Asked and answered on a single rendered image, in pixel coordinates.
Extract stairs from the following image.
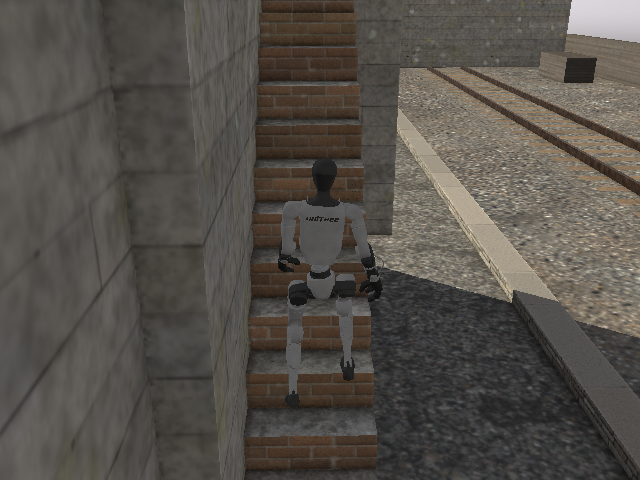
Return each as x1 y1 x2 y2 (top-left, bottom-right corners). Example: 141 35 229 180
243 0 378 480

